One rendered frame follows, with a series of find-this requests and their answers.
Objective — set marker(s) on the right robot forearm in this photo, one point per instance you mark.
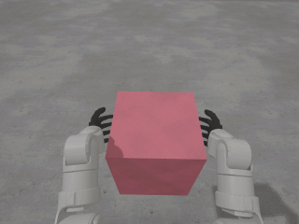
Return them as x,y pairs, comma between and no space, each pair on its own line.
234,168

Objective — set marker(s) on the robot left upper arm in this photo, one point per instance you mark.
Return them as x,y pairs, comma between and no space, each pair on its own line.
87,218

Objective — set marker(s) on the robot right hand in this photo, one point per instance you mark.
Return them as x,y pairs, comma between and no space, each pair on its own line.
214,123

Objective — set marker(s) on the left robot forearm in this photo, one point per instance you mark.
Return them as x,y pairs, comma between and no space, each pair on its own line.
80,188

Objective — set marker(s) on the robot left hand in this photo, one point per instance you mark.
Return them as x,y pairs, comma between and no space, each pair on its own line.
96,121

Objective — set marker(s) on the carton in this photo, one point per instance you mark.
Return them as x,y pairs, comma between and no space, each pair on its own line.
155,144

